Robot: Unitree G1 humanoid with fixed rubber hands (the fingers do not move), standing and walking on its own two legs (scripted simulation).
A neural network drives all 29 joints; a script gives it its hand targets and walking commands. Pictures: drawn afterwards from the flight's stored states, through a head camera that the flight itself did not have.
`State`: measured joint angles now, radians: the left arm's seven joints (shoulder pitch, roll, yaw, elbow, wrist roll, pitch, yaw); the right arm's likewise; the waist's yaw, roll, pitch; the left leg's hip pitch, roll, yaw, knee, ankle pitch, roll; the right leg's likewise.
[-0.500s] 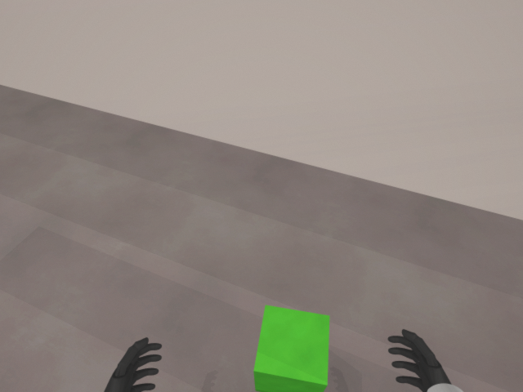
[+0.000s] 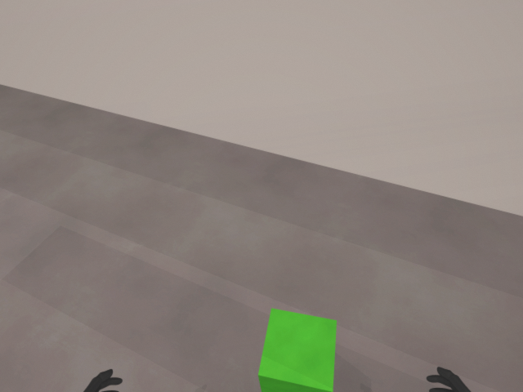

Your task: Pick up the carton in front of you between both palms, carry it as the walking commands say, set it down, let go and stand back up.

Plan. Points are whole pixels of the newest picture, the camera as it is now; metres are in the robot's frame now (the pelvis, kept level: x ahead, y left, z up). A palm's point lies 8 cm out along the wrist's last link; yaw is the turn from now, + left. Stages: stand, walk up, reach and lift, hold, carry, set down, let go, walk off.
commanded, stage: stand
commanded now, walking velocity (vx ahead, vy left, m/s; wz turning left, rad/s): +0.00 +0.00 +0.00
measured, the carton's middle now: (297, 358) +0.37 -0.06 -0.65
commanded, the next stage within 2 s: none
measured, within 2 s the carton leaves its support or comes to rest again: neither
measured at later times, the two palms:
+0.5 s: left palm out of the picture +0.10 +0.30 -0.09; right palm out of the picture +0.11 -0.30 -0.10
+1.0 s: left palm out of the picture +0.07 +0.31 -0.09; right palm out of the picture +0.08 -0.30 -0.10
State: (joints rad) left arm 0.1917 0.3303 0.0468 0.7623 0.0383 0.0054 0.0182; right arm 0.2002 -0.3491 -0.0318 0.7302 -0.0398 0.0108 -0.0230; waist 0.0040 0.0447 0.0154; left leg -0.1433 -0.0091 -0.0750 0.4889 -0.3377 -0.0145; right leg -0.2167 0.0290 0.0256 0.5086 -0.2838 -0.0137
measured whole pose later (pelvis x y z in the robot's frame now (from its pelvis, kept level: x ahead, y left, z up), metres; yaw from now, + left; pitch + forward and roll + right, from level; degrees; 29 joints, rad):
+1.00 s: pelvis -0.02 +0.00 +0.01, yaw +0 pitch -2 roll +0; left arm 0.13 0.37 0.02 1.01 0.02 -0.01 0.01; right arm 0.16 -0.38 0.00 0.96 -0.02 -0.01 -0.02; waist 0.01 0.02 0.03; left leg -0.08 0.00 -0.08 0.36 -0.24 -0.02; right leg -0.15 0.03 0.02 0.38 -0.19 -0.02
